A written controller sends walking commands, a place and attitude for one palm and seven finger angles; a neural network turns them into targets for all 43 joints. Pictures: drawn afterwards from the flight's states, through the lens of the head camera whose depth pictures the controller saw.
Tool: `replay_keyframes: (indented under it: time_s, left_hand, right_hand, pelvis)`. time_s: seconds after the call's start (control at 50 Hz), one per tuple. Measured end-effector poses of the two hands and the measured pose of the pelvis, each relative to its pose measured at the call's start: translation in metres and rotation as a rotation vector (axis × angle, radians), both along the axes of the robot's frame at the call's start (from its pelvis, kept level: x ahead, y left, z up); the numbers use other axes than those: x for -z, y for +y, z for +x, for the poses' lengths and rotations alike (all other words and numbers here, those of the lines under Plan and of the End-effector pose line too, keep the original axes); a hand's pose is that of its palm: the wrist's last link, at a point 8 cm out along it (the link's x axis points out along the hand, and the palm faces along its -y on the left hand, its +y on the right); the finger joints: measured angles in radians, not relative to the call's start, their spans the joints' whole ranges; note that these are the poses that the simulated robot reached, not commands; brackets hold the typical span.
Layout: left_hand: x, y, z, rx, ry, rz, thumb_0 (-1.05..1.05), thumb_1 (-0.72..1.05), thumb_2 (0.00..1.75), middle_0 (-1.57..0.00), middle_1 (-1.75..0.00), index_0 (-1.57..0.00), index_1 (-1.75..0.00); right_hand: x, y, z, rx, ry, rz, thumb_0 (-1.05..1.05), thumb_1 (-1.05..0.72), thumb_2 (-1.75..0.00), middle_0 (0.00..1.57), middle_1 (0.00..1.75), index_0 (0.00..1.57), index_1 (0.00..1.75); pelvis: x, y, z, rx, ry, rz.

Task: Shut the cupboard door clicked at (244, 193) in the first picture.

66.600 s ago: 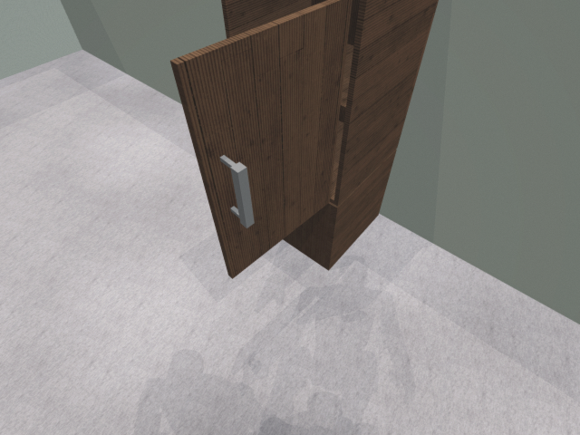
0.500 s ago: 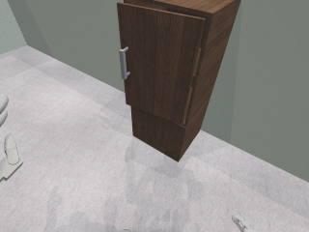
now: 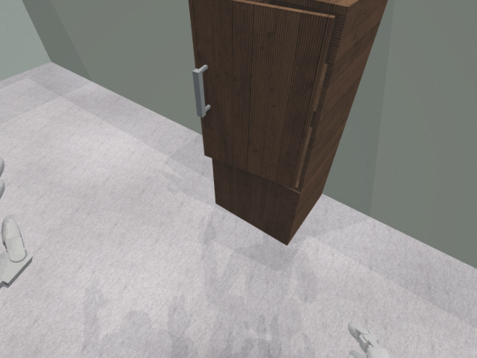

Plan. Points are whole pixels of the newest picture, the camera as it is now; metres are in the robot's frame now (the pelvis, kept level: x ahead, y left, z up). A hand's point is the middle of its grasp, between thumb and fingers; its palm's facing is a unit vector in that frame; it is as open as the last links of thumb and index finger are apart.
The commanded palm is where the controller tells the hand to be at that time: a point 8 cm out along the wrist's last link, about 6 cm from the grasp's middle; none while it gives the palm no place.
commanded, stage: stop stepping back and stand still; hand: left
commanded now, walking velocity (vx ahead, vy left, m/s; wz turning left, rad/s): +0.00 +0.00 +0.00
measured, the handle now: (203, 91) +0.89 +0.17 -0.02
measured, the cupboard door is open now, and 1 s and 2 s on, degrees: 8 8 8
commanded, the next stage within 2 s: let the arm hang, fingers relaxed in 0.26 s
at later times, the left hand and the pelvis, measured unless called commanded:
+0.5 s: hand (88, 305) +0.20 +0.27 -0.02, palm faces +0.11 -0.90 -0.43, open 7.4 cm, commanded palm none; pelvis +0.00 +0.02 +0.00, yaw +1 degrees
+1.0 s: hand out of the picture -0.10 +0.21 -0.16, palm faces +0.03 -0.98 -0.20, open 7.3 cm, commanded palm none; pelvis -0.02 +0.03 +0.01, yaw +0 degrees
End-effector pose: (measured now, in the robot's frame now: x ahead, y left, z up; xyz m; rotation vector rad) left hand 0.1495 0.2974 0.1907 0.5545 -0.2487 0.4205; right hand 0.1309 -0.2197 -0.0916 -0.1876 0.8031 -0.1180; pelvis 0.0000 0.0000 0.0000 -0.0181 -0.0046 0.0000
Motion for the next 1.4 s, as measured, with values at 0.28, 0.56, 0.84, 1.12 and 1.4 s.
replay_keyframes:
  time_s: [0.28, 0.56, 0.84, 1.12, 1.4]
  left_hand:
    - [0.004, 0.0, 0.033, 0.062, 0.02, -0.025, 0.02, 0.88, 0.9, -0.22, -0.3, -0.21, -0.3]
    - [0.256, -0.01, -0.012, -0.016, 1.042, -0.411, 0.01, 0.9, 0.9, -0.2, -0.3, -0.2, -0.3]
    - [0.328, -0.039, -0.22, -0.267, 1.648, -0.678, -0.01, 0.96, 0.9, -0.21, -0.3, -0.21, -0.3]
    - [0.324, -0.05, -0.235, -0.266, 1.66, -0.679, 0.01, 0.91, 0.9, -0.2, -0.3, -0.2, -0.3]
    - [0.333, -0.068, -0.195, -0.168, 1.56, -0.699, 0.0, 0.9, 0.9, -0.2, -0.3, -0.2, -0.3]
  right_hand:
    - [-0.033, -0.01, 0.047, 0.032, -0.111, -0.051, 0.01, -0.9, -0.9, 0.21, 0.3, 0.2, 0.3]
    - [0.014, -0.017, -0.004, -0.022, 0.128, -0.06, 0.01, -0.9, -0.9, 0.21, 0.3, 0.2, 0.3]
    - [0.035, 0.017, -0.167, 0.089, 0.644, -0.012, 0.01, -0.9, -0.9, 0.21, 0.3, 0.2, 0.3]
    - [0.049, 0.048, -0.19, 0.131, 0.639, 0.083, 0.01, -0.9, -0.9, 0.21, 0.3, 0.2, 0.3]
    - [0.046, 0.043, -0.188, 0.145, 0.608, 0.071, 0.0, -0.9, -0.9, 0.2, 0.3, 0.19, 0.3]
  pelvis:
    - [-0.005, 0.004, 0.015, 0.012, 0.012, 0.008]
    - [0.002, 0.026, -0.007, -0.01, -0.001, 0.017]
    - [-0.01, 0.026, -0.02, -0.016, -0.021, -0.002]
    - [-0.011, 0.034, -0.027, 0.007, -0.035, 0.009]
    - [-0.009, 0.03, -0.03, 0.005, -0.027, 0.008]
